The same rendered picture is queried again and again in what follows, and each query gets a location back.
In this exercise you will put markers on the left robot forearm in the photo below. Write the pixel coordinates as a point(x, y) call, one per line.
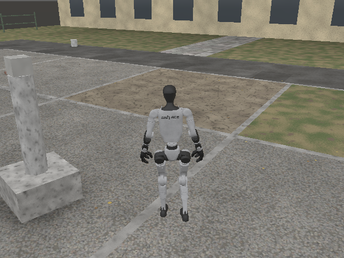
point(146, 143)

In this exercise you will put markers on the right robot forearm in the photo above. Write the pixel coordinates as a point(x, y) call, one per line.
point(196, 142)

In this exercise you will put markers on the robot left upper arm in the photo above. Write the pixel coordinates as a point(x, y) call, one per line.
point(151, 122)

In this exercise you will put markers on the right robot hand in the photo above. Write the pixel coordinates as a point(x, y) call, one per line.
point(198, 153)

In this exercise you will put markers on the left robot hand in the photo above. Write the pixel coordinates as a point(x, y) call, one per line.
point(142, 155)

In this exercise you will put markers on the robot right upper arm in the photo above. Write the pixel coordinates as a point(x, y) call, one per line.
point(190, 121)

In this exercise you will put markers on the humanoid robot head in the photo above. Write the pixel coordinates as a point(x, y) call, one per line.
point(169, 92)

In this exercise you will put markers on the right robot thigh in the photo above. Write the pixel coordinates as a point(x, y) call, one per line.
point(184, 164)

